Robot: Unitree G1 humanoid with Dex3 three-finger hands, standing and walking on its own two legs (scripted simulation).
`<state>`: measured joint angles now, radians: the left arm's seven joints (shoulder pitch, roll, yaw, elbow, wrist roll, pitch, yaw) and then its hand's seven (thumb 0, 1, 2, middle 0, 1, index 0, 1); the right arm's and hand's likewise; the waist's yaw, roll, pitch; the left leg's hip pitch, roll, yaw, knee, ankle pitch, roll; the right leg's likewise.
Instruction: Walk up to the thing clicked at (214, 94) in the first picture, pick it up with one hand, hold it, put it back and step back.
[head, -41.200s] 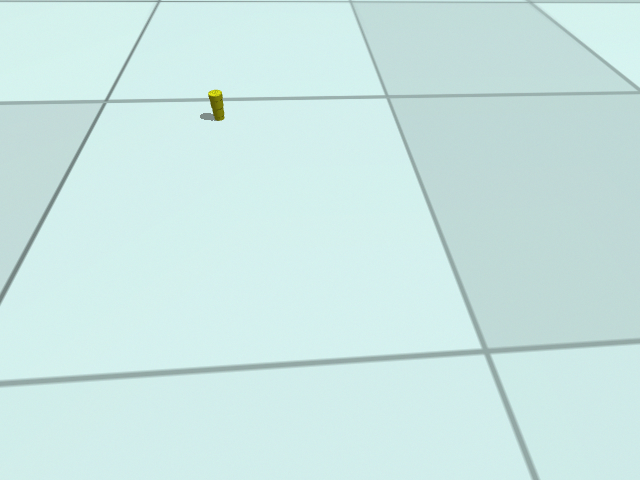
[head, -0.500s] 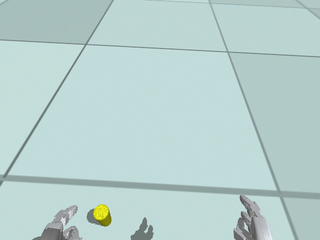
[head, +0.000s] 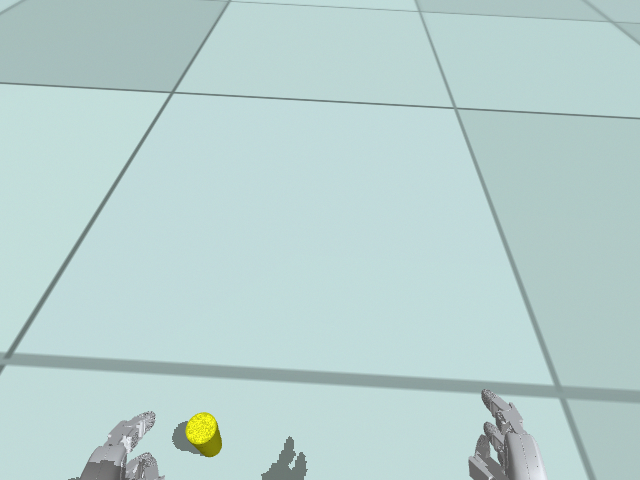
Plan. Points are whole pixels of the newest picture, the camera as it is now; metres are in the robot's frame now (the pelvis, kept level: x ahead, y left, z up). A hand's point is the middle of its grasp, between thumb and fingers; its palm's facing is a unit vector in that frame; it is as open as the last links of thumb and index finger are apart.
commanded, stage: stand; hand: left
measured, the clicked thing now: (206, 437) +0.39 +0.26 -0.64
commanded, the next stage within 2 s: none
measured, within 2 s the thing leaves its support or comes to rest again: neither
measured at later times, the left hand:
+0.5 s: hand out of the picture +0.16 +0.18 -0.04, palm faces +0.04 -0.98 -0.20, open 7.4 cm
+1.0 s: hand out of the picture +0.08 +0.25 -0.10, palm faces -0.03 -0.94 -0.34, open 7.4 cm
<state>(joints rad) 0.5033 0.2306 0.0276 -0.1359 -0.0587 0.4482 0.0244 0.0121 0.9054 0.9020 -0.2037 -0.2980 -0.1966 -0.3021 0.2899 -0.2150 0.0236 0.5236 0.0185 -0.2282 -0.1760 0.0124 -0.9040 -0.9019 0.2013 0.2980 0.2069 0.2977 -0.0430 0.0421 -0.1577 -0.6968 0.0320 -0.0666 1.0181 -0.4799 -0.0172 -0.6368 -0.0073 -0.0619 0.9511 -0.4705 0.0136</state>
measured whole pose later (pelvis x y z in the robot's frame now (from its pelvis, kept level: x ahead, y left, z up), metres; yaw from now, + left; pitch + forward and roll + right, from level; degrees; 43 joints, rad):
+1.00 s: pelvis +0.00 +0.01 +0.05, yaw -1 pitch -3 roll +0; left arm 0.23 0.33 0.00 0.87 0.03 0.01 0.03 0.01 0.91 0.90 -0.20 -0.30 -0.20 -0.30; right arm 0.18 -0.32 -0.03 0.98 -0.04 0.00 0.00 0.01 -0.91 -0.90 0.20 0.30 0.21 0.30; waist 0.01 -0.03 0.06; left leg -0.25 -0.01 0.00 0.59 -0.29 0.01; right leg -0.24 -0.05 -0.01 0.59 -0.30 0.03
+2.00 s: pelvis -0.01 +0.00 +0.07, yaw -2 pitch -4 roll +0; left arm 0.13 0.33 -0.01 1.13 0.02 -0.01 0.01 0.01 0.90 0.90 -0.21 -0.30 -0.20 -0.30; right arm 0.11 -0.34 -0.01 1.17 -0.01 0.00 0.01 0.00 -0.91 -0.90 0.20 0.30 0.21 0.30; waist 0.00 0.01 0.06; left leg -0.12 0.01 0.00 0.34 -0.16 -0.01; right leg -0.11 -0.03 -0.01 0.34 -0.17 0.03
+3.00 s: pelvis +0.00 +0.00 +0.06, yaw -1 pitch +0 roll +0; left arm 0.04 0.32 0.06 1.08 0.00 -0.04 0.02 0.01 0.80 0.80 -0.14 -0.22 -0.14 -0.22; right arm 0.18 -0.32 0.00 0.94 0.05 -0.04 -0.03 0.01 -0.93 -0.91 0.20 0.30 0.20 0.30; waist -0.01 0.00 0.06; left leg -0.22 0.01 -0.01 0.42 -0.20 0.00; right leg -0.20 -0.03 -0.02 0.41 -0.21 0.02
